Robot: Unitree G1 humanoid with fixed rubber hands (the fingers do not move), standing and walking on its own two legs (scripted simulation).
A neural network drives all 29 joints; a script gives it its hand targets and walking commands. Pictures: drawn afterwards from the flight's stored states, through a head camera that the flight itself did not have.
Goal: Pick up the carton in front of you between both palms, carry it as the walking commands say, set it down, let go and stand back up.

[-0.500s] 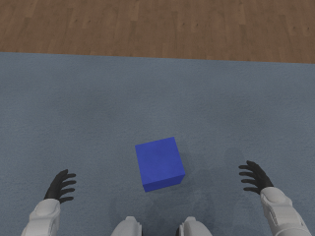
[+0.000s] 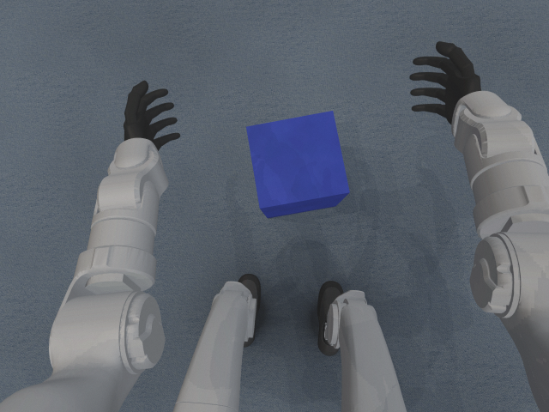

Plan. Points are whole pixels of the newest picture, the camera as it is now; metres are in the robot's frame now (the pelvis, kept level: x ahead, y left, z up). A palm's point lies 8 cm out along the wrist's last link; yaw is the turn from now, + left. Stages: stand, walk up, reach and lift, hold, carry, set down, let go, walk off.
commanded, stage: reach and lift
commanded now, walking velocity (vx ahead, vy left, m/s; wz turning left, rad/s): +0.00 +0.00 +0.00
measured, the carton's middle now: (296, 171) +0.53 +0.02 -0.54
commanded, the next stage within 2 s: none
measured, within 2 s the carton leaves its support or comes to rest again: leaves its support in 1.92 s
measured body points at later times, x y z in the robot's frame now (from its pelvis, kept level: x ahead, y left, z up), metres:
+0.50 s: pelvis +0.03 +0.00 -0.07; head +0.37 -0.02 +0.23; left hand +0.51 +0.21 -0.22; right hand +0.59 -0.16 -0.22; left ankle +0.10 +0.14 -0.62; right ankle +0.10 -0.11 -0.63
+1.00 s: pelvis -0.02 +0.01 -0.26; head +0.35 -0.01 -0.02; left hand +0.50 +0.21 -0.44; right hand +0.58 -0.15 -0.44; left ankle +0.10 +0.14 -0.63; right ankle +0.09 -0.11 -0.63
